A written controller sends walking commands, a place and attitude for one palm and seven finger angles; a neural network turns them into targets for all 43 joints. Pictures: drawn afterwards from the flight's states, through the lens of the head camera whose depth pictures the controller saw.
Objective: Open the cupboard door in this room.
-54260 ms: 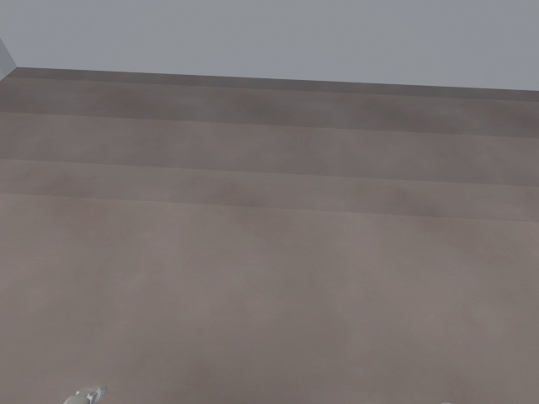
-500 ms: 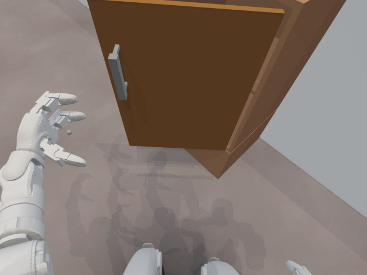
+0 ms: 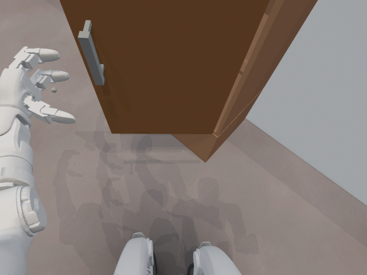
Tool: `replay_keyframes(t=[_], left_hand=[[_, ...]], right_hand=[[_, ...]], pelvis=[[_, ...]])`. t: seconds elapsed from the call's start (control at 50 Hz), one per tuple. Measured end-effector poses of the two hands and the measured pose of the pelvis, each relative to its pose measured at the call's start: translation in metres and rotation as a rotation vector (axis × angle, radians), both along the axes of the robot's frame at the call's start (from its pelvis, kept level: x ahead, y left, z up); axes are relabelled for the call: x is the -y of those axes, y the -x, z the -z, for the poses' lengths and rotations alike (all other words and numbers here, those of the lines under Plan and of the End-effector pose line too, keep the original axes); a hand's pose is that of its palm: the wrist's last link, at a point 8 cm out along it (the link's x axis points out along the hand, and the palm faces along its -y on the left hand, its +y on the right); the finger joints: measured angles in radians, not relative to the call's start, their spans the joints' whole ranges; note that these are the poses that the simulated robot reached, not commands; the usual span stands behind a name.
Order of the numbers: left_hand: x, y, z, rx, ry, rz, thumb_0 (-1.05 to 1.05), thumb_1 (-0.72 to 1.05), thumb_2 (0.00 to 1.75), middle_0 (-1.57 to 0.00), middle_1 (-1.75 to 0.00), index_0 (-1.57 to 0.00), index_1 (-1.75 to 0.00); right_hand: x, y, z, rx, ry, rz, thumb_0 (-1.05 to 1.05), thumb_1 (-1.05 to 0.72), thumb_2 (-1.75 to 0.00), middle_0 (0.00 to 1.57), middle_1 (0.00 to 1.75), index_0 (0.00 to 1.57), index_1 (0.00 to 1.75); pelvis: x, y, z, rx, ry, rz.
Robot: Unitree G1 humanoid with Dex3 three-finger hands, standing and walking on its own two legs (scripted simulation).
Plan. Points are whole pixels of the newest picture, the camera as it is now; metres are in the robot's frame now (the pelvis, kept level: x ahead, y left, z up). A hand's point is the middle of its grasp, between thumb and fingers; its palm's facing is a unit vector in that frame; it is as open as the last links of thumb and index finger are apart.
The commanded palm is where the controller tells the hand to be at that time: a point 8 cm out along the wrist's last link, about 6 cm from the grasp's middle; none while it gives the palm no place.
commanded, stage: move the hooked fingers beside the handle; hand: left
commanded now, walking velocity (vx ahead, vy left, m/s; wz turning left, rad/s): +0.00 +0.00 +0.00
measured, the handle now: (94, 55) +0.59 +0.19 +0.07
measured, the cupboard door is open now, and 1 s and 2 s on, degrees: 44 44 43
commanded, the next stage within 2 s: slide the fingers in behind the handle in 1.18 s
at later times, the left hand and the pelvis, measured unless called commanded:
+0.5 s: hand (69, 62) +0.54 +0.23 +0.09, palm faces +0.03 -1.00 -0.02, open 13.9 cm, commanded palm +0.53 +0.27 +0.07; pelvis +0.01 +0.00 -0.01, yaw -1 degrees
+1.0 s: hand (64, 68) +0.54 +0.25 +0.07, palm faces +0.03 -1.00 -0.01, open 13.9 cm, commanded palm +0.53 +0.28 +0.07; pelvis +0.02 +0.00 -0.01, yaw -1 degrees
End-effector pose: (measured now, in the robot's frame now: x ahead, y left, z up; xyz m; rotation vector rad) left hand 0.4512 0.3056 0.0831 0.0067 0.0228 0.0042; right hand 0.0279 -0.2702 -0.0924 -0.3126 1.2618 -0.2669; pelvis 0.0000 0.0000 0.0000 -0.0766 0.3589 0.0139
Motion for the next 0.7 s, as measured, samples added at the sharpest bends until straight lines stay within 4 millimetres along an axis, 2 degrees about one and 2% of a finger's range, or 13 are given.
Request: replay_keyframes(t=[0.22, 0.42, 0.56, 0.7], left_hand=[[0.014, -0.041, -0.004, -0.004, -0.005, -0.008, -0.01, -0.5, 0.3, -0.3, -1.2, -0.3, -1.2], [0.019, -0.068, -0.006, -0.007, -0.013, -0.019, -0.01, -0.49, 0.3, -0.3, -1.2, -0.3, -1.2], [0.019, -0.071, -0.001, -0.025, -0.019, -0.02, -0.01, -0.49, 0.3, -0.3, -1.2, -0.31, -1.22], [0.015, -0.069, 0.007, -0.029, -0.009, -0.031, -0.01, -0.49, 0.3, -0.3, -1.2, -0.3, -1.21]], right_hand=[[-0.002, 0.031, 0.0, -0.094, 0.003, 0.053, 0.01, -0.9, -0.9, 0.2, 0.3, 0.21, 0.3], [-0.006, 0.047, 0.0, -0.166, -0.008, 0.088, 0.01, -0.9, -0.9, 0.2, 0.3, 0.21, 0.3], [-0.008, 0.05, -0.001, -0.198, -0.022, 0.096, 0.0, -0.9, -0.9, 0.2, 0.3, 0.21, 0.3], [-0.004, 0.04, -0.001, -0.181, -0.011, 0.091, 0.0, -0.9, -0.9, 0.2, 0.3, 0.21, 0.3]], pelvis=[[0.0, -0.003, 0.003, -0.041, 0.007, 0.01], [0.001, -0.007, 0.006, -0.072, 0.012, 0.017], [0.002, -0.01, 0.004, -0.082, 0.011, 0.018], [0.003, -0.013, 0.005, -0.084, 0.013, 0.02]])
